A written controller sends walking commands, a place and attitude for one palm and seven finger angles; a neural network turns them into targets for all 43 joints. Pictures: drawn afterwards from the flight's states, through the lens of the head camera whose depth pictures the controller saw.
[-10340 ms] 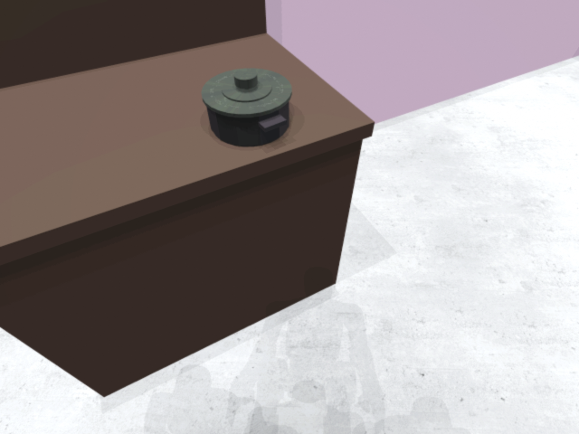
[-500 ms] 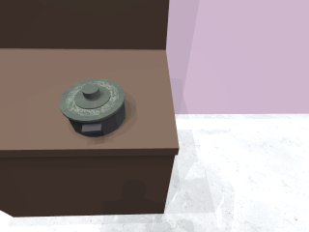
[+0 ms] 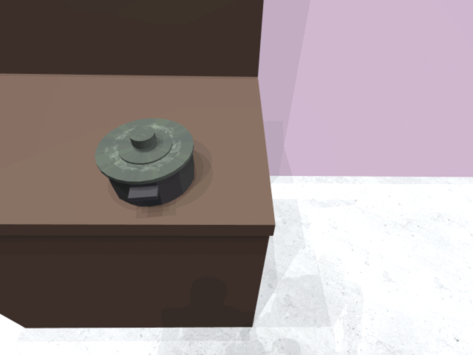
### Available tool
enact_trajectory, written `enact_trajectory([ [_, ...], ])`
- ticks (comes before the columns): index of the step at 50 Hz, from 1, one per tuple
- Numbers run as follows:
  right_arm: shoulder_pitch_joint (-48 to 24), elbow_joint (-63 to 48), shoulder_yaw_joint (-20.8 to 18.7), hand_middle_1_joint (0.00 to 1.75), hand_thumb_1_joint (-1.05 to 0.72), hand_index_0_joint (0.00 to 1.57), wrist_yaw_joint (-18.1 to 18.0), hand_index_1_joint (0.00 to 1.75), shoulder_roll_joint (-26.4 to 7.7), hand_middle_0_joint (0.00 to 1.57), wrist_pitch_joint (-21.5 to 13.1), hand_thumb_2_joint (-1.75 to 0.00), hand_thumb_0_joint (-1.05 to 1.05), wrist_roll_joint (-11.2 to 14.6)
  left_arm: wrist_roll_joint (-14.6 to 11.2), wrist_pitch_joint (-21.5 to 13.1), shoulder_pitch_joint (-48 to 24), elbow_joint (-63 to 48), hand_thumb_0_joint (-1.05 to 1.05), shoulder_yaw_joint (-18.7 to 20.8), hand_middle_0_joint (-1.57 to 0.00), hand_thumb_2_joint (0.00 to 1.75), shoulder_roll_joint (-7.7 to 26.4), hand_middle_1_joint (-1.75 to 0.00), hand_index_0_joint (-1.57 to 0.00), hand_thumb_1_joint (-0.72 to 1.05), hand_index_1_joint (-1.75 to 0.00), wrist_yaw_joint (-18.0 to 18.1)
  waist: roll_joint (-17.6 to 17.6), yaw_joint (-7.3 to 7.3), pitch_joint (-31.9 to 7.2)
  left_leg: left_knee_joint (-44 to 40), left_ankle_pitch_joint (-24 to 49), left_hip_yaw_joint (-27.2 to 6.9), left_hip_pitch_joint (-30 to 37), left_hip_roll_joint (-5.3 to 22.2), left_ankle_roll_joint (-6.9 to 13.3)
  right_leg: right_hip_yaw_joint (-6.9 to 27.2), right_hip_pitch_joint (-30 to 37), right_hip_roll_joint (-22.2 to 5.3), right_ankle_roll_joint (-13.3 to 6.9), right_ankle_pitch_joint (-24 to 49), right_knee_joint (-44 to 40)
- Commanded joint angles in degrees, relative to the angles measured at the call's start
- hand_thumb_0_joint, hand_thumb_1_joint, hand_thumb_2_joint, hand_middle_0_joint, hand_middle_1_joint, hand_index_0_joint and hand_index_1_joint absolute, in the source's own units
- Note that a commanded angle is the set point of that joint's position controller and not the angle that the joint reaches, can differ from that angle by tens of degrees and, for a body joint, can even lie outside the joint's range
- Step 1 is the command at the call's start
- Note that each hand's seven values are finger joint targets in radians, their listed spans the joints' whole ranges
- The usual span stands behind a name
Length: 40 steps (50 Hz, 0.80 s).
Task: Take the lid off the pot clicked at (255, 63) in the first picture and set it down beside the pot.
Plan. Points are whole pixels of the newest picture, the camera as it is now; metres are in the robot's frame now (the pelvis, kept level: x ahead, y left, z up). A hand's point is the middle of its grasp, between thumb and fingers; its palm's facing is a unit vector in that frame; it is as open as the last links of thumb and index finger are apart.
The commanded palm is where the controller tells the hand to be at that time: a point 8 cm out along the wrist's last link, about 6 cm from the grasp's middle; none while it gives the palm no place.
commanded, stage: shuffle to correct the standing spot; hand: left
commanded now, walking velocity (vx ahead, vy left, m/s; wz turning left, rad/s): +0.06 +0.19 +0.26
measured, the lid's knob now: (142, 137) +0.47 +0.22 +0.12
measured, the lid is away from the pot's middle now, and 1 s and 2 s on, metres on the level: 0.00 0.00 0.00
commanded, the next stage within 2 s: come to a stop and stand still in 0.08 s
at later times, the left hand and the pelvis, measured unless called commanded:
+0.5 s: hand out of the picture +0.00 +0.26 -0.18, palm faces +0.09 -0.96 -0.26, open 7.4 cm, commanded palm none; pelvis +0.01 +0.06 -0.01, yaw +2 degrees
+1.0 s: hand out of the picture +0.04 +0.22 -0.18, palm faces +0.08 -0.98 -0.18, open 7.3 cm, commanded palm none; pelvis +0.05 +0.06 +0.00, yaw +2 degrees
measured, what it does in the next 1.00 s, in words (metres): steps on the spot: left foot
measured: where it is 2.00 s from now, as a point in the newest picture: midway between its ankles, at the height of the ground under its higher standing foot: outside the picture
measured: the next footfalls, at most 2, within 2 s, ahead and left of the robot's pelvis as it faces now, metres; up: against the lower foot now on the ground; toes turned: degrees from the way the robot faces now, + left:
left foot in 0.30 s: +0.10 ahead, +0.19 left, +0.00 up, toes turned +2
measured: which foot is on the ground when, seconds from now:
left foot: down 0.00-0.04, up 0.06-0.28, down 0.30-1.00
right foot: down 0.00-1.00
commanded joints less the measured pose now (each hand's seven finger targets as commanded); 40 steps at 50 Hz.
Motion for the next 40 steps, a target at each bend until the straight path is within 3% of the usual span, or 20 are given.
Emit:
enact_trajectory([
  [1, 0.66, -4.39, -1.45, 0.30, -0.90, 0.20, 0.35, 0.30, -5.30, 0.20, 0.55, -0.90, 0.00, -0.47, -0.08, -0.12, 8.03, -1.59, 0.00, 3.30, -0.20, 0.90, 10.34, -0.30, -0.20, 0.90, -0.30, 0.60, -5.55, 2.01, 5.92, 7.33, -0.31, -0.53, -11.99, 0.51, 0.18, 14.80, 1.59, -17.76, -3.54, 18.70, -6.04],
  [3, -2.36, -6.91, -2.05, 0.30, -0.90, 0.20, 0.52, 0.30, -5.82, 0.20, 1.04, -0.90, 0.00, -0.51, 0.34, -0.06, 9.94, -2.28, 0.00, 4.13, -0.20, 0.90, 11.28, -0.30, -0.20, 0.90, -0.30, 0.82, -7.85, 3.67, 7.02, 16.75, -11.83, -0.93, -19.67, 0.59, -0.41, 20.16, 4.14, -24.15, -8.93, 24.61, -6.88],
  [5, -4.59, -9.16, -2.45, 0.30, -0.90, 0.20, 0.84, 0.30, -5.85, 0.20, 1.06, -0.90, 0.00, -0.55, 0.79, -0.28, 9.05, -3.29, 0.00, 4.50, -0.20, 0.90, 10.98, -0.30, -0.20, 0.90, -0.30, 1.15, -6.19, 3.43, 7.82, 23.70, -14.05, -4.68, -23.50, 1.97, -0.48, 21.39, 3.51, -26.16, -11.90, 28.72, -5.79],
  [7, -5.36, -10.70, -2.62, 0.30, -0.90, 0.20, 1.43, 0.30, -5.48, 0.20, 1.24, -0.90, 0.00, -0.38, 1.03, -0.45, 6.81, -4.68, 0.00, 4.75, -0.20, 0.90, 11.76, -0.30, -0.20, 0.90, -0.30, 1.06, -6.23, 2.70, 6.69, 23.42, -12.22, -4.07, -22.59, 1.79, -0.82, 17.07, 2.61, -24.45, -10.50, 31.39, -4.24],
  [9, -5.27, -11.74, -2.75, 0.30, -0.90, 0.20, 1.95, 0.30, -5.02, 0.20, 1.44, -0.90, 0.00, -0.29, 1.08, -0.37, 4.17, -5.80, 0.00, 5.03, -0.20, 0.90, 12.97, -0.30, -0.20, 0.90, -0.30, 0.80, -6.40, 1.53, 7.36, 19.29, -8.80, -2.86, -16.68, 1.56, -0.81, 14.48, -4.07, -23.81, -8.43, 26.00, -4.40],
  [12, 2.68, -9.16, -2.54, 0.30, -0.90, 0.20, 2.06, 0.30, -4.69, 0.20, 0.36, -0.90, 0.00, -0.38, 0.96, 0.20, 1.16, -6.17, 0.00, 4.24, -0.20, 0.90, 12.21, -0.30, -0.20, 0.90, -0.30, 0.10, -6.51, -2.73, 5.27, 2.97, 3.79, 1.62, 3.32, -1.63, -0.39, 5.53, -14.72, -14.73, -2.04, 15.26, 2.84],
  [13, 5.95, -7.88, -2.97, 0.30, -0.90, 0.20, 1.83, 0.30, -6.84, 0.20, -0.24, -0.90, 0.00, -0.53, 0.90, 0.54, 1.52, -6.76, 0.00, 3.51, -0.20, 0.90, 10.19, -0.30, -0.20, 0.90, -0.30, -0.27, 0.09, -3.63, 3.56, 0.60, 4.31, -1.87, 8.38, 1.34, 0.93, 2.31, -17.87, -9.96, 0.27, 6.84, 10.15],
  [14, 7.78, -7.96, -3.97, 0.30, -0.90, 0.20, 1.55, 0.30, -11.99, 0.20, -0.53, -0.90, 0.00, -1.23, 0.38, 1.04, 2.85, -7.80, 0.00, 3.00, -0.20, 0.90, 7.35, -0.30, -0.20, 0.90, -0.30, -0.44, 13.46, -3.54, 3.03, -6.30, 3.48, -19.24, 7.30, 13.27, 6.03, -1.94, -22.86, -3.94, 3.37, -10.42, 19.81],
  [15, 8.34, -9.13, -4.24, 0.30, -0.90, 0.20, 1.23, 0.30, -13.92, 0.20, -0.04, -0.90, 0.00, -1.29, 0.20, 1.24, 2.45, -8.98, 0.00, 2.61, -0.20, 0.90, 6.67, -0.30, -0.20, 0.90, -0.30, -0.34, 12.54, -3.60, 4.00, -12.70, 0.05, -27.10, -1.18, 17.98, 10.88, 1.04, -20.48, -2.56, 3.01, -18.39, 27.80],
  [16, 5.14, -9.54, -4.03, 0.30, -0.90, 0.20, 1.31, 0.30, -13.02, 0.20, 0.12, -0.90, 0.00, -1.75, 0.35, 1.40, 2.68, -8.76, 0.00, 2.24, -0.20, 0.90, 5.62, -0.30, -0.20, 0.90, -0.30, -0.38, 7.01, -2.21, 5.79, -14.51, -9.04, -25.83, -7.95, 17.23, 11.48, 1.96, -18.41, -3.71, 2.14, -16.84, 30.79],
  [17, 0.59, -10.02, -3.44, 0.30, -0.90, 0.20, 1.13, 0.30, -11.85, 0.20, -0.12, -0.90, 0.00, -1.66, 0.51, 1.73, 3.44, -7.27, 0.00, 2.00, -0.20, 0.90, 4.66, -0.30, -0.20, 0.90, -0.30, -0.31, 12.05, -0.30, 5.08, -15.61, -13.09, -25.84, -10.72, 15.78, 10.85, 3.83, -17.84, -5.18, 2.28, -14.19, 31.66],
  [18, -2.30, -10.74, -3.04, 0.30, -0.90, 0.20, 1.06, 0.30, -10.23, 0.20, -0.28, -0.90, 0.00, -1.45, 0.58, 1.82, 4.58, -6.43, 0.00, 1.94, -0.20, 0.90, 5.44, -0.30, -0.20, 0.90, -0.30, -0.46, 12.70, 0.51, 5.18, -16.21, -14.47, -24.42, -13.31, 15.26, 10.57, 4.20, -16.03, -5.96, 2.21, -12.52, 31.42],
  [20, -5.32, -11.14, -2.86, 0.30, -0.90, 0.20, 1.00, 0.30, -10.49, 0.20, -0.32, -0.90, 0.00, -1.52, 0.31, 1.61, 6.21, -5.31, 0.00, 1.87, -0.20, 0.90, 5.90, -0.30, -0.20, 0.90, -0.30, -1.04, 9.06, 1.60, 3.37, -14.35, -10.93, -19.45, -13.20, 13.03, 8.95, 3.83, -12.18, -5.71, 2.57, -10.87, 23.96],
  [23, -4.74, -10.39, -3.26, 0.30, -0.90, 0.20, 0.98, 0.30, -10.04, 0.20, 0.28, -0.90, 0.00, -0.99, 0.13, 0.86, 8.55, -3.86, 0.00, 1.60, -0.20, 0.90, 6.32, -0.30, -0.20, 0.90, -0.30, -1.11, 1.70, 1.90, 2.42, -8.25, -10.85, -13.98, -13.00, 9.36, 5.24, 3.48, -4.57, -4.21, 3.13, -0.87, 3.34],
  [25, -3.48, -9.71, -2.91, 0.30, -0.90, 0.20, 1.24, 0.30, -7.00, 0.20, 0.92, -0.90, 0.00, -0.45, 0.42, 0.53, 5.10, -5.09, 0.00, 1.35, -0.20, 0.90, 8.63, -0.30, -0.20, 0.90, -0.30, -0.96, -5.36, -0.31, 4.63, -0.26, -9.10, -6.46, -9.18, 1.97, 1.20, 12.84, -11.45, -9.17, 1.22, -7.66, -8.01],
  [26, -3.12, -9.20, -2.57, 0.30, -0.90, 0.20, 1.28, 0.30, -5.47, 0.20, 1.12, -0.90, 0.00, -0.64, 0.07, -0.06, 3.20, -5.41, 0.00, 1.53, -0.20, 0.90, 9.75, -0.30, -0.20, 0.90, -0.30, -0.92, -11.94, -1.11, 6.27, 4.10, -3.04, -3.39, -6.92, 0.36, 0.27, 15.74, -14.33, -11.15, 0.15, -7.38, -11.11],
  [27, -2.68, -8.31, -2.40, 0.30, -0.90, 0.20, 1.33, 0.30, -5.40, 0.20, 1.07, -0.90, 0.00, -0.81, -0.07, -0.42, 1.39, -5.59, 0.00, 1.41, -0.20, 0.90, 9.19, -0.30, -0.20, 0.90, -0.30, -0.87, -13.34, -1.70, 7.59, 5.06, 0.73, -2.95, -5.39, 0.79, 0.05, 15.57, -15.49, -11.53, -0.84, -0.60, -10.96],
  [30, -0.39, -5.83, -1.95, 0.30, -0.90, 0.20, 1.15, 0.30, -5.64, 0.20, 0.08, -0.90, 0.00, -0.65, -0.34, -0.85, 0.98, -5.62, 0.00, 1.57, -0.20, 0.90, 8.39, -0.30, -0.20, 0.90, -0.30, -0.90, -2.45, -2.02, 4.14, 0.59, 9.37, -4.62, -0.76, 3.14, 0.40, 10.13, -11.00, -8.84, 0.20, 13.29, -5.34],
  [32, -0.70, -4.85, -1.78, 0.30, -0.90, 0.20, 0.96, 0.30, -6.07, 0.20, -0.38, -0.90, 0.00, -0.49, -0.53, -0.73, 1.90, -4.81, 0.00, 1.70, -0.20, 0.90, 8.16, -0.30, -0.20, 0.90, -0.30, -0.87, 0.58, -0.94, 4.14, -0.83, 11.57, -5.49, -1.12, 4.02, 0.67, 8.56, -8.26, -7.71, 0.95, 14.35, -4.61],
  [40, 0.83, -2.71, -1.58, 0.30, -0.90, 0.20, 0.18, 0.30, -5.78, 0.20, -0.78, -0.90, 0.00, -0.16, -0.56, -0.58, 2.96, -2.93, 0.00, 1.90, -0.20, 0.90, 7.30, -0.30, -0.20, 0.90, -0.30, -0.53, 0.78, -0.29, 2.68, -0.74, 17.15, -4.93, 0.68, 4.71, 0.83, 6.72, -2.76, -7.85, 1.48, 23.46, -3.92],
])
